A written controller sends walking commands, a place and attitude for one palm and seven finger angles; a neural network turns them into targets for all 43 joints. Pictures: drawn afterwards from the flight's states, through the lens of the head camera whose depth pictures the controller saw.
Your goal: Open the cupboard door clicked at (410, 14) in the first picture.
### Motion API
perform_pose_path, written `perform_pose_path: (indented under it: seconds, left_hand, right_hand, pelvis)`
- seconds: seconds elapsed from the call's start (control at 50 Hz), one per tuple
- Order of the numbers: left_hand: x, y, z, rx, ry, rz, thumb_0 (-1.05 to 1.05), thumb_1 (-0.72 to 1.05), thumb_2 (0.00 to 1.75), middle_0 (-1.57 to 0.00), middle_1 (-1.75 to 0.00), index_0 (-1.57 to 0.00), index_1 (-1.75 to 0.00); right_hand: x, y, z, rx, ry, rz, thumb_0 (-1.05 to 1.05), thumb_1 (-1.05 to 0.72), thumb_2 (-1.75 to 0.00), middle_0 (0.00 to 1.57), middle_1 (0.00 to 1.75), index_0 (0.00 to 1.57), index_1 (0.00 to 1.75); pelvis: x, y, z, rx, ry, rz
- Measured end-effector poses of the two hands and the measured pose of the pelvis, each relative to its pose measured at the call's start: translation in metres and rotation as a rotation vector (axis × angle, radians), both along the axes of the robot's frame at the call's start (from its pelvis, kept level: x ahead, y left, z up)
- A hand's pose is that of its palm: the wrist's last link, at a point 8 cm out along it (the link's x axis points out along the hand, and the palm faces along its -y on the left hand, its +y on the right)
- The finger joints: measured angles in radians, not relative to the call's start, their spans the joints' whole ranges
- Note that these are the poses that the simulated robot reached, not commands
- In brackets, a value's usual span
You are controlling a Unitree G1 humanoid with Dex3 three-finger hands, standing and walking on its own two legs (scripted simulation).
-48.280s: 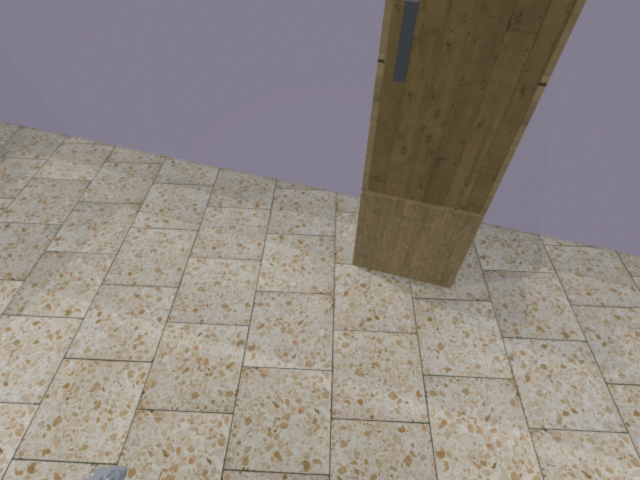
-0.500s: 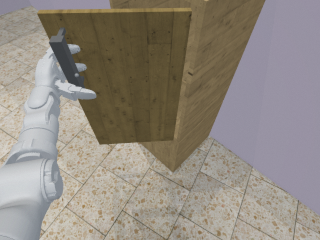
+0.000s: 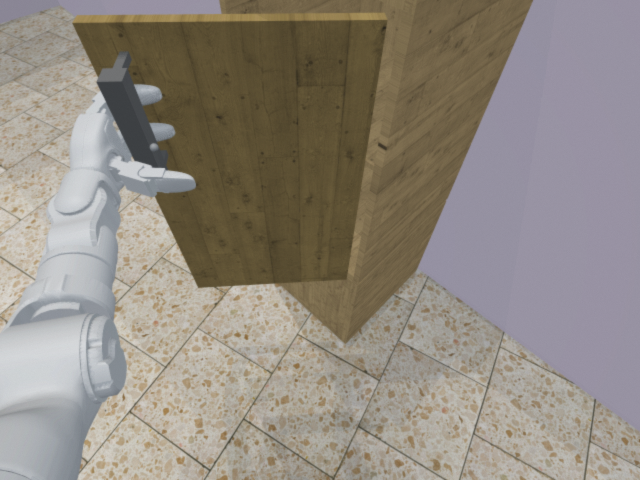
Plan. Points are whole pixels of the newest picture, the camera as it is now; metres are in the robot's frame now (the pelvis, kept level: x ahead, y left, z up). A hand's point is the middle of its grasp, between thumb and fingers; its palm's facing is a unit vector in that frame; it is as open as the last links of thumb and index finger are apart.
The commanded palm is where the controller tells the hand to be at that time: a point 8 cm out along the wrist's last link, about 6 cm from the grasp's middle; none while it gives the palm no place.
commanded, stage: close the thumb around the handle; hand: left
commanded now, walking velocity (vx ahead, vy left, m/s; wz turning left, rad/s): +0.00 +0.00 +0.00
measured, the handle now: (142, 124) +0.53 +0.21 +0.15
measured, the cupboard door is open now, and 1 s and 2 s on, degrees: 48 53 85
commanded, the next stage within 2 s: pull the door open along its arc in 0.56 s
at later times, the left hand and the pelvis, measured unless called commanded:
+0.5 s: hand (153, 149) +0.48 +0.19 +0.15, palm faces +0.03 -1.00 +0.00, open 5.9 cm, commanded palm +0.46 +0.23 +0.15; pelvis +0.00 +0.00 +0.00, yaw +1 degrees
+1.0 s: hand (154, 165) +0.45 +0.18 +0.15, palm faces +0.02 -1.00 +0.01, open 6.2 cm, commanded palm +0.39 +0.23 +0.15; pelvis +0.01 +0.00 +0.00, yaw -2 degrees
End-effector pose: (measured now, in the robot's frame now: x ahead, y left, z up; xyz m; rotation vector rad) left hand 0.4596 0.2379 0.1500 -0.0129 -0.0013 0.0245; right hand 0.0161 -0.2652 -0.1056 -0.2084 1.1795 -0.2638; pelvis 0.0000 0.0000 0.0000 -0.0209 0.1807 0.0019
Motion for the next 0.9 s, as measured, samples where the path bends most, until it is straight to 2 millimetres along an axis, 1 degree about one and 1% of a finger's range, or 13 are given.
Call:
perform_pose_path:
  seconds: [0.06,0.14,0.32,0.46,0.74,0.82,0.9]
  left_hand:
    - [-0.001,0.0,0.0,0.003,0.002,0.006,-0.01,-0.33,0.37,-0.31,-1.22,-0.31,-1.21]
    - [-0.004,0.001,0.0,0.004,0.0,0.009,-0.01,-0.15,0.45,-0.31,-1.24,-0.33,-1.23]
    - [-0.005,0.003,0.0,-0.001,0.015,0.012,0.0,0.31,0.65,-0.34,-1.29,-0.36,-1.28]
    - [-0.001,0.002,-0.002,0.011,0.016,0.003,0.01,0.67,0.8,-0.37,-1.32,-0.38,-1.32]
    - [0.0,0.001,-0.002,0.008,0.013,0.01,0.01,0.68,0.81,-0.35,-1.35,-0.37,-1.34]
    - [-0.002,0.0,-0.002,0.011,0.009,0.012,0.01,0.68,0.8,-0.35,-1.35,-0.35,-1.34]
    - [-0.009,-0.001,-0.003,0.01,-0.003,0.01,0.0,0.69,0.78,-0.34,-1.35,-0.34,-1.35]
  right_hand:
    - [0.0,0.002,0.0,0.006,-0.004,-0.003,0.01,-0.91,-0.9,0.21,0.3,0.2,0.3]
    - [0.003,0.004,0.0,0.012,-0.016,-0.002,0.01,-0.91,-0.9,0.21,0.3,0.2,0.3]
    - [0.012,0.006,0.0,0.008,-0.041,0.019,0.01,-0.91,-0.9,0.21,0.3,0.2,0.3]
    - [0.009,0.004,0.0,-0.004,-0.032,0.025,0.01,-0.91,-0.9,0.21,0.3,0.2,0.3]
    - [-0.005,0.003,-0.002,0.0,0.002,0.004,0.01,-0.91,-0.9,0.21,0.3,0.2,0.3]
    - [-0.004,0.003,-0.001,0.007,-0.01,-0.008,0.01,-0.91,-0.9,0.21,0.3,0.2,0.3]
    - [0.003,0.003,0.0,0.019,-0.037,-0.02,0.01,-0.91,-0.9,0.21,0.3,0.2,0.3]
  pelvis:
    - [0.0,0.0,0.0,0.0,-0.004,-0.001]
    - [0.0,0.001,0.001,0.0,-0.009,-0.002]
    - [-0.003,0.001,0.0,-0.001,-0.01,0.005]
    - [-0.005,0.002,-0.001,-0.002,0.001,0.01]
    - [-0.004,0.001,-0.001,-0.001,0.004,0.005]
    - [-0.002,0.001,0.0,0.001,0.001,-0.007]
    - [0.002,0.0,0.001,0.003,-0.01,-0.021]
